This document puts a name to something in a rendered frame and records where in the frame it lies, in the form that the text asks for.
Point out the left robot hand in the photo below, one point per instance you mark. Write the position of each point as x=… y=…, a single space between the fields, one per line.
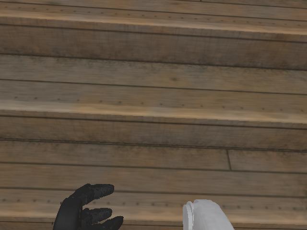
x=72 y=216

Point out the right robot thigh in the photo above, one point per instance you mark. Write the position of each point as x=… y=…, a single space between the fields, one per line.
x=204 y=214

